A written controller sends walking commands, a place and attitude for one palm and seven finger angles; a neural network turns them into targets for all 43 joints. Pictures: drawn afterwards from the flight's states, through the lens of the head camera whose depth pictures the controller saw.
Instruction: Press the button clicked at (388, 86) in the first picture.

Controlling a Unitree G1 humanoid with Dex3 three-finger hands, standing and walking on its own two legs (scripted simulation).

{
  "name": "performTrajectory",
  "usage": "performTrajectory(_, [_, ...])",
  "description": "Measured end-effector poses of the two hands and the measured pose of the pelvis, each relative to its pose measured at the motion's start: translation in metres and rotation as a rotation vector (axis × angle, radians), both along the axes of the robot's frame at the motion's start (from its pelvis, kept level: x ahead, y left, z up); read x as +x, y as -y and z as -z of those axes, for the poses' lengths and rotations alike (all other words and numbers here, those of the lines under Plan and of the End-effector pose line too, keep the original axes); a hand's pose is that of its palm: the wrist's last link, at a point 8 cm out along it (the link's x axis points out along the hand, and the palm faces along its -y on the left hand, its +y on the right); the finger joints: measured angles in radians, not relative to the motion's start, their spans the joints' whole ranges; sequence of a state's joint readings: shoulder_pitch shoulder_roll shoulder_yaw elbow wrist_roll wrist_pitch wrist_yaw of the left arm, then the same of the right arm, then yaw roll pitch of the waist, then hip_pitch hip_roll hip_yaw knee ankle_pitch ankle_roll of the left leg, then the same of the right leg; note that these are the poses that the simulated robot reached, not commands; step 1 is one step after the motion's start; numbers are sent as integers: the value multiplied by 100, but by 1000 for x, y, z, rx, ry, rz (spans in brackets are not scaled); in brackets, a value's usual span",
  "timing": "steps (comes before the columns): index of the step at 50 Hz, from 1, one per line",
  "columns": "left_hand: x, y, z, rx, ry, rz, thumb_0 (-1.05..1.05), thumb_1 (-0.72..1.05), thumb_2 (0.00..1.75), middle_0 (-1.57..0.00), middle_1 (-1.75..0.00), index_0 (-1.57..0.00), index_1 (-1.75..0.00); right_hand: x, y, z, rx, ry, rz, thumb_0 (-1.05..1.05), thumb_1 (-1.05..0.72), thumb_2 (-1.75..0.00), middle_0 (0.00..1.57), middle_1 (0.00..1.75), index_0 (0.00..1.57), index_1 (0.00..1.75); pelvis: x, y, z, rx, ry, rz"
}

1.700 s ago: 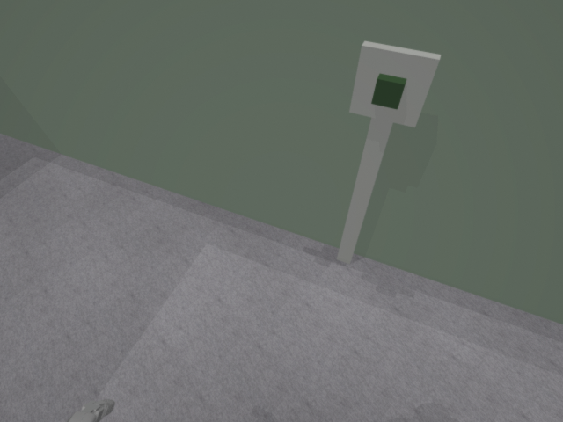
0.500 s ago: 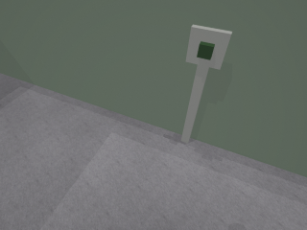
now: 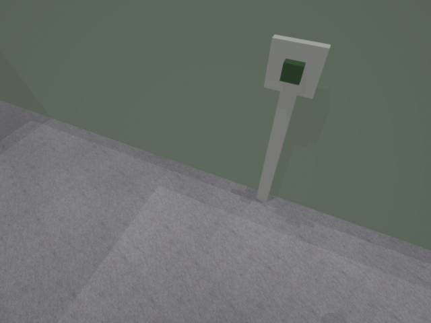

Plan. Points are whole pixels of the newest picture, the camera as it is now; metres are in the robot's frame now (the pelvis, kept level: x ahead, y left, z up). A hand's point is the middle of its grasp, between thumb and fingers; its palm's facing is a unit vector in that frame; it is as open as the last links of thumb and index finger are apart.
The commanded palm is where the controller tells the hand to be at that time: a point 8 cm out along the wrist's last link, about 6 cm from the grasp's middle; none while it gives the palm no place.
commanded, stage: turn to face it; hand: left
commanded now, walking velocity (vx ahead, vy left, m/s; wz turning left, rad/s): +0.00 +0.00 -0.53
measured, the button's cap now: (292, 71) +0.87 -0.20 +0.04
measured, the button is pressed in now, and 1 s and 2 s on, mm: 0 0 0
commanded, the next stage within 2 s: take the last steps up to it in 0.74 s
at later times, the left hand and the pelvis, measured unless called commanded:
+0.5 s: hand out of the picture +0.04 +0.18 -0.18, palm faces -0.12 -0.97 -0.23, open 7.4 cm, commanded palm none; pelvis -0.03 +0.00 -0.02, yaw -8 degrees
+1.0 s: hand out of the picture +0.07 +0.22 -0.18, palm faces -0.32 -0.93 -0.20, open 7.4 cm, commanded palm none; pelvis -0.04 +0.05 +0.00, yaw -20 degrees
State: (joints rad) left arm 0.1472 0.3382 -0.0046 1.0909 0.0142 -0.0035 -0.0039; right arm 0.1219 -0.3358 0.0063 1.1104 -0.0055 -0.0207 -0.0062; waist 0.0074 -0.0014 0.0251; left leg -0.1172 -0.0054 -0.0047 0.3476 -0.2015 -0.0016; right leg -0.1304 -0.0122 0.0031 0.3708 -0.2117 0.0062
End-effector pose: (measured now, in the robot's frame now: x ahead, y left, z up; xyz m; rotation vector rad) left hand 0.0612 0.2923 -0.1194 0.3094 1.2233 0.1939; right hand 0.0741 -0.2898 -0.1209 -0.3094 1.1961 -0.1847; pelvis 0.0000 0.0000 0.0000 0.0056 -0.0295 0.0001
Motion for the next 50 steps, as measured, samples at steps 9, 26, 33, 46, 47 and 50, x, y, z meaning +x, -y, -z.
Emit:
performTrajectory(9, [-2,13,11,-19,-42,25,0,90,90,-20,-30,-20,-30,-9,-10,7,18,25,62,0,-91,-89,21,30,20,30,-4,0,5,1,-8,64])
performTrajectory(26, [-19,58,30,-111,-70,89,0,90,90,-21,-30,-20,-30,-85,-29,30,75,-65,221,0,-91,-89,21,30,20,30,-30,-3,15,2,-33,152])
performTrajectory(33, [-15,28,43,-129,-67,121,0,90,90,-21,-30,-20,-30,-95,-56,15,31,31,272,0,-91,-89,20,30,20,30,-37,-32,18,-7,-39,197])
performTrajectory(46, [9,6,28,-120,-64,218,0,91,90,-20,-30,-19,-30,-155,-110,9,80,-11,392,0,-91,-89,21,30,20,30,-41,-52,4,-21,-27,312])
performTrajectory(47, [10,9,28,-121,-75,233,0,91,90,-20,-30,-19,-30,-161,-112,10,88,-15,407,0,-91,-89,21,30,20,30,-42,-51,4,-19,-28,322])
performTrajectory(50, [16,24,26,-129,-97,285,0,91,90,-20,-30,-19,-30,-184,-115,16,111,-41,463,0,-91,-89,21,30,20,30,-42,-46,4,-14,-32,350])
